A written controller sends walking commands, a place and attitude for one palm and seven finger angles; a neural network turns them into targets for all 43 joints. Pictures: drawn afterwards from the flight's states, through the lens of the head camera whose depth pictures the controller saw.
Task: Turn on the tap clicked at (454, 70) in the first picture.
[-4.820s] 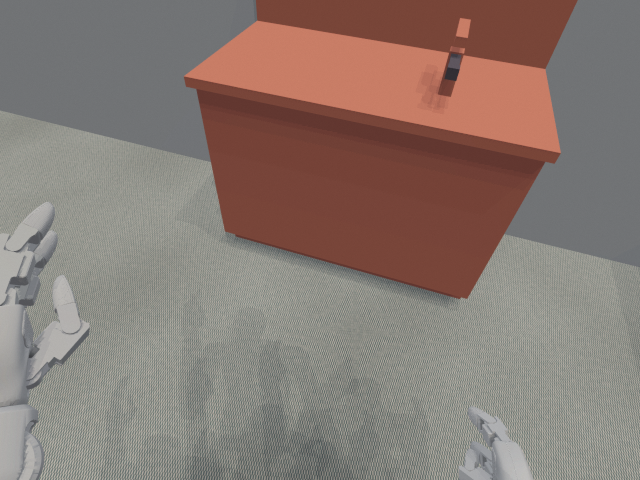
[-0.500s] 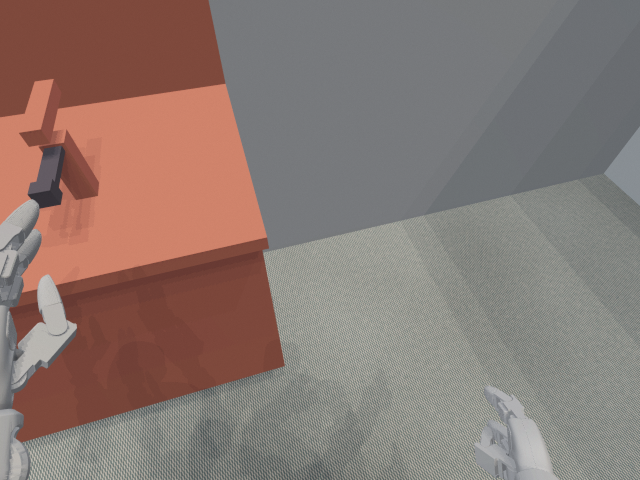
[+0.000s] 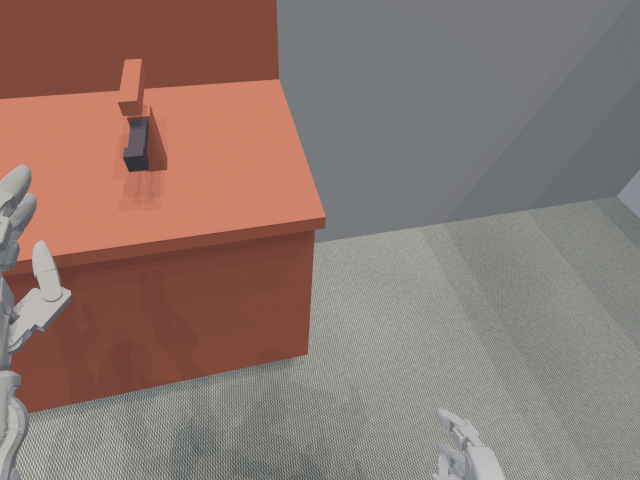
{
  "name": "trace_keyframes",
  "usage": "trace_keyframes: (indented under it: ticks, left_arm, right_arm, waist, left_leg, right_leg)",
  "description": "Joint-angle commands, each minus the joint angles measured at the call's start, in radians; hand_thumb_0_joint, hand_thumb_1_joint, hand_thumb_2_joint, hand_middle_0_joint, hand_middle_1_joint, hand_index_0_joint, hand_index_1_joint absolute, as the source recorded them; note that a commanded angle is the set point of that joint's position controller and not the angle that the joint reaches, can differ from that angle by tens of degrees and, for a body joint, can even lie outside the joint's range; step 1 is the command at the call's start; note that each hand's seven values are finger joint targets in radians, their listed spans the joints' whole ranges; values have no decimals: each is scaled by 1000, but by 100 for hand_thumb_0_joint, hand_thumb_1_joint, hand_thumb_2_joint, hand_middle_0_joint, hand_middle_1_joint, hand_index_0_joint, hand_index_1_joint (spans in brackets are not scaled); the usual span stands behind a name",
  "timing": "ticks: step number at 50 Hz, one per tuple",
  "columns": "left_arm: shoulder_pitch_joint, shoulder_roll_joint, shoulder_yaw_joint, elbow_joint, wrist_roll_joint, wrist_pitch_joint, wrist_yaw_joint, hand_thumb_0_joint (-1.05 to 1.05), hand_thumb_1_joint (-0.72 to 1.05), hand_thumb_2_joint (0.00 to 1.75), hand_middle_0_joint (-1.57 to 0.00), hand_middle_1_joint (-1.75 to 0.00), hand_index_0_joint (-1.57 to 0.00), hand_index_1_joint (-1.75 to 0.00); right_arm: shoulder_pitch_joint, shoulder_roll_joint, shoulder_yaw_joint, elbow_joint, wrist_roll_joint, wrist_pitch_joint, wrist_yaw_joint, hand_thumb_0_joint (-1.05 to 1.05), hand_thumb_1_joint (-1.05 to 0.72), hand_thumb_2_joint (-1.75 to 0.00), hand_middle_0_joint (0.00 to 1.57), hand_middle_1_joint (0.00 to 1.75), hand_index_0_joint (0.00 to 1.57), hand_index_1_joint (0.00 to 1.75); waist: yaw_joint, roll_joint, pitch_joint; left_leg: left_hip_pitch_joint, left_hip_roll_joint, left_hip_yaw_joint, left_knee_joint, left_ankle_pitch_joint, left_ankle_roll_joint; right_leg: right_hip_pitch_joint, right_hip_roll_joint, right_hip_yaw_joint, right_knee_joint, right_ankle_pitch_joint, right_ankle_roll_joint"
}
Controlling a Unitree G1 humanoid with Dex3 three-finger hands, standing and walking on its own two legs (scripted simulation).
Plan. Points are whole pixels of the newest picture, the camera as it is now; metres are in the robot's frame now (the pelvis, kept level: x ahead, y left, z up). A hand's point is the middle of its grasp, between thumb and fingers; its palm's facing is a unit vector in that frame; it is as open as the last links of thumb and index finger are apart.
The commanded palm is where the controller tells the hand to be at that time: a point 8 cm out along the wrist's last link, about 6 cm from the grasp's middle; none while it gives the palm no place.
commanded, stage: come to a stop and stand still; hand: left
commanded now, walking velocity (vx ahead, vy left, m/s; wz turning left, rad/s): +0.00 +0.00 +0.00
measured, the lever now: (136, 159) +0.51 +0.35 +0.09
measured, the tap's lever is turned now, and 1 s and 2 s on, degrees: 0 0 0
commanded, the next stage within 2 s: look again from close up in 0.20 s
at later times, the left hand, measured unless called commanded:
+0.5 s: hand (129, 273) +0.26 +0.22 +0.16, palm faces +0.39 -0.85 -0.36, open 7.4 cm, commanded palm +0.19 +0.26 +0.18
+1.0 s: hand (137, 243) +0.30 +0.23 +0.16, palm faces +0.40 -0.85 -0.35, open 7.4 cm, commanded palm +0.24 +0.26 +0.18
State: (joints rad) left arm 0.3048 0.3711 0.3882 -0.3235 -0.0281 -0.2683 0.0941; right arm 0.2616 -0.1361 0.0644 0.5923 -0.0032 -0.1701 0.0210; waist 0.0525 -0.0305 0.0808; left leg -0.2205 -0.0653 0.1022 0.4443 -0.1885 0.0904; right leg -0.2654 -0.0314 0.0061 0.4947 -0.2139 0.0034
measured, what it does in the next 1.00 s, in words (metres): shifts its weight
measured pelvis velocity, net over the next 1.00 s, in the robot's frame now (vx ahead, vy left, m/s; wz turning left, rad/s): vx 0.08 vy -0.02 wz -0.01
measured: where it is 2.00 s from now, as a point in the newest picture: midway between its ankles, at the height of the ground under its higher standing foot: outside the picture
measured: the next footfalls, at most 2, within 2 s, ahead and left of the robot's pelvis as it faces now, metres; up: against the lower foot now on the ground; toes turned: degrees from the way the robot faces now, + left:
left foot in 1.32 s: +0.16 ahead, +0.11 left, +0.00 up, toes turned +0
right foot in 1.68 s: +0.21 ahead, -0.06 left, +0.00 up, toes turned -6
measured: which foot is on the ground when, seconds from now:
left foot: down 0.00-1.00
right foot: down 0.00-1.00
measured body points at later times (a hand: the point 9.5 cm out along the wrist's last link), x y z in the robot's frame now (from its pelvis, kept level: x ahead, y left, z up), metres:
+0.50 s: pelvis +0.04 -0.02 +0.01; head +0.06 -0.01 +0.46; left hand +0.23 +0.27 +0.18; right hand +0.22 -0.24 -0.06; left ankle +0.04 +0.06 -0.74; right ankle +0.05 -0.14 -0.74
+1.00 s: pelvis +0.08 -0.02 +0.00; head +0.08 -0.01 +0.45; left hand +0.27 +0.27 +0.18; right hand +0.26 -0.25 -0.07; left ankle +0.04 +0.06 -0.74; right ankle +0.05 -0.14 -0.74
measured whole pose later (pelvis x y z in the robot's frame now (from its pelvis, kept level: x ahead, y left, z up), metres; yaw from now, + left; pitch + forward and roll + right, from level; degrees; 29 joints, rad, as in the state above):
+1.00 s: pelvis +0.08 -0.02 +0.00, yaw +0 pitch +1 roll -1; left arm 0.41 0.34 0.34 -0.40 -0.04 -0.21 0.11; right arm 0.21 -0.22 0.02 0.57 -0.01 -0.08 -0.04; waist 0.03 -0.01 -0.02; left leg -0.20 -0.03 0.08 0.52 -0.34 0.06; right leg -0.22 0.03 0.04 0.51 -0.31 -0.01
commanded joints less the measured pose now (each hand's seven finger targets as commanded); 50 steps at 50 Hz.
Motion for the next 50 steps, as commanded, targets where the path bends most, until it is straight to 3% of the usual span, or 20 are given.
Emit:
trace_keyframes:
  ticks: [1, 4, 8, 12, 16, 21, 24, 31, 36, 39, 43, 46, 50]
  left_arm:
    - [-96, 117, 20, -320, 0, -73, 7, 0, 90, 90, -20, -30, -20, -30]
    - [-90, 129, 39, -274, 12, -58, 16, 0, 90, 90, -20, -30, -20, -30]
    - [-74, 126, 48, -201, 13, -49, 20, 0, 90, 90, -20, -30, -20, -30]
    - [-103, 114, 32, -210, 15, -50, 13, 0, 90, 90, -20, -30, -20, -30]
    - [-116, 116, 14, -272, 15, -51, 13, 0, 90, 90, -20, -30, -20, -30]
    - [-14, 144, 57, -290, 0, -34, 16, 0, 90, 90, -20, -30, -20, -30]
    - [41, 158, 83, -283, -11, -25, 15, 0, 90, 90, -20, -30, -20, -30]
    - [85, 145, 70, -297, -26, -8, 13, 0, 90, 90, -20, -30, -20, -30]
    - [72, 152, 65, -312, -26, -1, 18, 0, 90, 90, -20, -30, -20, -30]
    - [64, 163, 71, -319, -29, 3, 23, 0, 90, 90, -20, -30, -20, -30]
    - [29, 149, 52, -312, -26, 2, 28, 0, 90, 90, -20, -30, -20, -30]
    - [0, 147, 49, -298, -23, -1, 30, 0, 90, 90, -20, -30, -20, -30]
    - [-16, 156, 57, -309, -22, -6, 31, 0, 90, 90, -20, -30, -20, -30]
  right_arm:
    - [-118, -180, -81, -176, 5, -76, -7, 0, -90, -90, 20, 30, 20, 30]
    - [-123, -181, -83, -171, 3, -66, -13, 0, -90, -90, 20, 30, 20, 30]
    - [-118, -182, -84, -173, 4, -49, -25, 0, -90, -90, 20, 30, 20, 30]
    - [-120, -184, -86, -178, 1, -41, -36, 0, -90, -90, 20, 30, 20, 30]
    - [-124, -188, -86, -182, -3, -44, -40, 0, -90, -90, 20, 30, 20, 30]
    - [-124, -188, -88, -187, -9, -35, -44, 0, -90, -90, 20, 30, 20, 30]
    - [-130, -189, -89, -187, -10, -23, -47, 0, -90, -90, 20, 30, 20, 30]
    - [-128, -190, -88, -190, -1, 4, -56, 0, -90, -90, 20, 30, 20, 30]
    - [-126, -195, -93, -187, -4, 17, -62, 0, -90, -90, 20, 30, 20, 30]
    - [-140, -201, -98, -186, -11, 23, -67, 0, -90, -90, 20, 30, 20, 30]
    - [-146, -204, -100, -185, -10, 31, -71, 0, -90, -90, 20, 30, 20, 30]
    - [-144, -206, -99, -183, -8, 36, -73, 0, -90, -90, 20, 30, 20, 30]
    - [-144, -206, -101, -187, 2, 41, -72, 0, -90, -90, 20, 30, 20, 30]
  waist:
    - [-12, 146, -180]
    - [-10, 140, -120]
    - [-15, 72, -90]
    - [-22, 64, -81]
    - [-23, 111, -142]
    - [-19, 73, -211]
    - [-23, 75, -227]
    - [-29, 73, -244]
    - [-34, 58, -263]
    - [-38, 63, -261]
    - [-44, 50, -184]
    - [-46, 79, -149]
    - [-49, 119, -152]
  left_leg:
    - [-55, 205, -206, -243, -240, -102]
    - [-136, 208, -210, -294, -364, -97]
    - [-116, 171, -183, -243, -297, -88]
    - [-97, 140, -171, -227, -311, -86]
    - [-23, 122, -150, -188, -152, -91]
    - [23, 87, -115, -101, 74, -94]
    - [49, 82, -108, -82, 152, -101]
    - [84, 86, -103, -71, 281, -105]
    - [113, 89, -90, -57, 254, -98]
    - [92, 93, -85, -38, 110, -84]
    - [42, 102, -99, -26, -44, -65]
    - [28, 122, -122, -25, -51, -57]
    - [32, 152, -153, -10, 61, -47]
  right_leg:
    - [151, 21, 10, -2, -23, -14]
    - [160, 35, 11, 4, -47, -9]
    - [133, 29, 49, -90, -26, -13]
    - [105, 34, 83, -159, -70, -16]
    - [119, 37, 77, -167, 8, -21]
    - [167, 17, 92, -186, 182, -28]
    - [174, 15, 88, -181, 268, -29]
    - [194, 22, 49, -157, 388, -18]
    - [189, 22, 53, -143, 365, -22]
    - [163, 8, 88, -128, 231, -42]
    - [76, 2, 133, -120, 28, -62]
    - [41, 8, 128, -60, 22, -71]
    - [40, 18, 73, 73, 137, -63]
